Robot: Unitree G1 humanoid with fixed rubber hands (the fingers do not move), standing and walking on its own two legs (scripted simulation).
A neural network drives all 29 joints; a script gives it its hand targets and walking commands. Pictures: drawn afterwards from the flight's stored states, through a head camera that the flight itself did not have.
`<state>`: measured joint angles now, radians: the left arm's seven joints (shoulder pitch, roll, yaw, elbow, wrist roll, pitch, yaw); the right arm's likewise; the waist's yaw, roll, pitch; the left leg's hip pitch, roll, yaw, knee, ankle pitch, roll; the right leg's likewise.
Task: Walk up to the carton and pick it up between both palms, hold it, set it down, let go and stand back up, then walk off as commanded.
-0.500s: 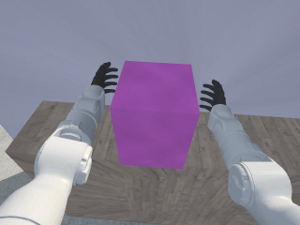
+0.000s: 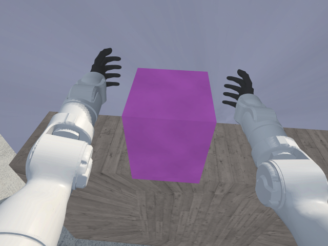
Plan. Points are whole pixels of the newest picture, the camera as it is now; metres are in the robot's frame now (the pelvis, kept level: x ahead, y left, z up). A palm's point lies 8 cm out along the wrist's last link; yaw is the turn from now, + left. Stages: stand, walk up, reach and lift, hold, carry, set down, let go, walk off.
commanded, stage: set down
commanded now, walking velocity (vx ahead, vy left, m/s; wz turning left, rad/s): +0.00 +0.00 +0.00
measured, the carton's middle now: (168, 126) +0.43 +0.03 +0.07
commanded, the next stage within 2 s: none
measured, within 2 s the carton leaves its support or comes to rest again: neither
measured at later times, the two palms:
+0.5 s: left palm (99, 100) +0.39 +0.20 +0.18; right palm (249, 107) +0.39 -0.16 +0.18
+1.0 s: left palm (97, 119) +0.35 +0.20 +0.16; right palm (262, 137) +0.33 -0.18 +0.14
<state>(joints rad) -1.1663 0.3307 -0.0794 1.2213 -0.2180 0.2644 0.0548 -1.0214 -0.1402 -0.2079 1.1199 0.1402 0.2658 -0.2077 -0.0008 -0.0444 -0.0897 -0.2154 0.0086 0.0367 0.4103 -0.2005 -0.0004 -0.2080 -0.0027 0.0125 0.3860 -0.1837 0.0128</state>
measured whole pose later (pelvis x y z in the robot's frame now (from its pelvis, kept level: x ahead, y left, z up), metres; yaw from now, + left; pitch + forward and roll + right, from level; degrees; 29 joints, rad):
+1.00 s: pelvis -0.04 +0.00 +0.00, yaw +0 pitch -3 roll +0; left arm -0.80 0.32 -0.08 0.90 -0.23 0.25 0.01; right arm -0.67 -0.16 -0.11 0.74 0.20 0.31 -0.18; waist 0.00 -0.01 -0.07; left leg -0.21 0.01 0.03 0.41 -0.14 0.01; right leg -0.20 0.00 0.01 0.39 -0.13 0.01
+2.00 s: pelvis -0.01 +0.00 +0.00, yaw +0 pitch -1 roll +0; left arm 0.00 0.28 0.02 0.13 -0.23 0.25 -0.04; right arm 0.04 -0.17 0.00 0.09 0.21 0.19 -0.16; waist 0.00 -0.01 0.03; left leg -0.19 0.01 0.03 0.41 -0.19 0.01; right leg -0.18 0.00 0.01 0.38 -0.17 0.01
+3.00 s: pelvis +0.01 +0.00 +0.00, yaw +0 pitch +0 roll +0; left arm 0.24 0.24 -0.01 0.38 -0.11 0.14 -0.01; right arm 0.17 -0.17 -0.04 0.62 0.10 -0.19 0.00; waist 0.00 -0.01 0.07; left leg -0.19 0.01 0.03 0.41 -0.21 0.00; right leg -0.18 0.00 0.01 0.38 -0.19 0.01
